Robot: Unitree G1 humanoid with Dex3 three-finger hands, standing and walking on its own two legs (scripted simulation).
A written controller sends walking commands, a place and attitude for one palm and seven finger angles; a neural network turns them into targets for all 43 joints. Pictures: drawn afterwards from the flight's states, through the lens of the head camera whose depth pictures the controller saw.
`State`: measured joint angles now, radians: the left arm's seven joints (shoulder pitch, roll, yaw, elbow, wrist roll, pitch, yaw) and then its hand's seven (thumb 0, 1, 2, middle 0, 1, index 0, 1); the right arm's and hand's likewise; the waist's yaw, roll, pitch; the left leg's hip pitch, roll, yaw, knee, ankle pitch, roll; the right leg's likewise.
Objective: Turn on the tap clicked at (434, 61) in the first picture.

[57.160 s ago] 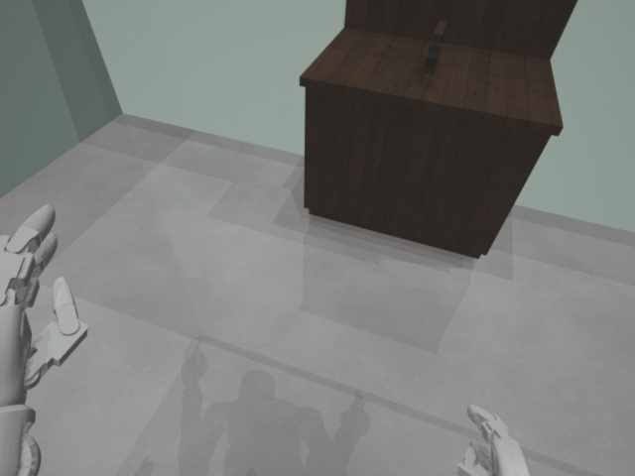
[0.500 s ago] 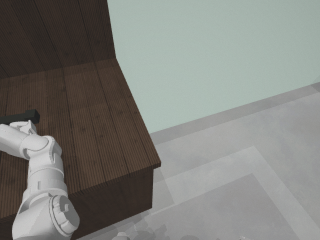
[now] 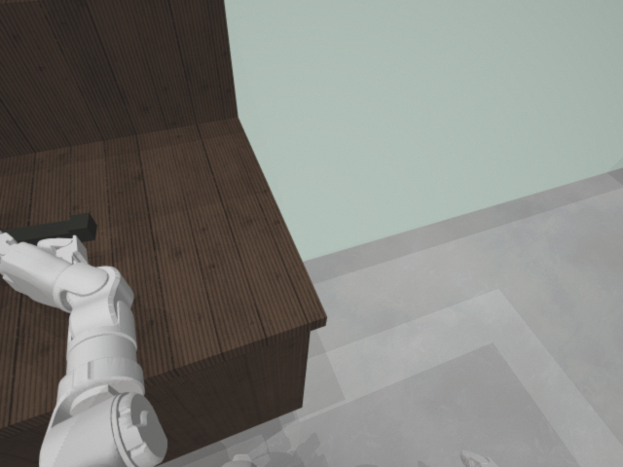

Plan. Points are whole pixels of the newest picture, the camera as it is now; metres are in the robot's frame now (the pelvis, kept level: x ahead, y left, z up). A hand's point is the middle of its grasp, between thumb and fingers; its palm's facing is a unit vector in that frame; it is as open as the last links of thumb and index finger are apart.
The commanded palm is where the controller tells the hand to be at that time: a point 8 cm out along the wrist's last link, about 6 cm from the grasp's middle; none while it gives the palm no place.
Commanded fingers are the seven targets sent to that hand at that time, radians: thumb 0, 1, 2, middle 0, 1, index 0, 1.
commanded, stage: lift the hand up off the lever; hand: left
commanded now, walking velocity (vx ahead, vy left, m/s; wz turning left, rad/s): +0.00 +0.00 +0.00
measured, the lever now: (83, 227) +0.44 +0.31 +0.05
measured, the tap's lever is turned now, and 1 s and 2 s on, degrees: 83 83 83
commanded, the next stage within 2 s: draw the hand back beside the body in 0.20 s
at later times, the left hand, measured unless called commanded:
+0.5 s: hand (71, 248) +0.38 +0.30 +0.08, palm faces +0.79 -0.62 -0.02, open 7.7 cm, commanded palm +0.33 +0.31 +0.14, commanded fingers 0.00 0.90 0.90 -0.16 -0.18 -0.16 -0.18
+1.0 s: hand (58, 257) +0.31 +0.25 +0.15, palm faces +0.33 -0.90 -0.28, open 7.6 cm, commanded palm +0.26 +0.29 +0.18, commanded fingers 0.00 0.90 0.90 -0.19 -0.26 -0.19 -0.26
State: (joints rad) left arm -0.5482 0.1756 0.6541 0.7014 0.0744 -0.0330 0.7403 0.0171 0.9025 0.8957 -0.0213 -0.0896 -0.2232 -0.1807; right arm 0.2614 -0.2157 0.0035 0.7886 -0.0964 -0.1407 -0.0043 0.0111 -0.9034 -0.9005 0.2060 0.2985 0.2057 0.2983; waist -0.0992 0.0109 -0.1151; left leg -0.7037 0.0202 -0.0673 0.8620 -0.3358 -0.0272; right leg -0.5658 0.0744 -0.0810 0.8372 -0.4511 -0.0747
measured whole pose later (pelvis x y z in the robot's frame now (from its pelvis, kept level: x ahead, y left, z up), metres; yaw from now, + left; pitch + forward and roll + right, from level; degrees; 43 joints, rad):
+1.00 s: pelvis +0.03 +0.01 +0.04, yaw -2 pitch -2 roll +0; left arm 0.09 0.33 0.24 0.09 -0.08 -0.09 0.09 0.01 0.90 0.89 -0.19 -0.24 -0.18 -0.23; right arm 0.17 -0.25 0.02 0.64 0.02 -0.04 -0.07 0.01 -0.90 -0.90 0.20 0.30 0.20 0.30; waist 0.02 0.06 0.00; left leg -0.20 0.01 0.00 0.47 -0.22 0.00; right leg -0.08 0.06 0.00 0.43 -0.31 -0.05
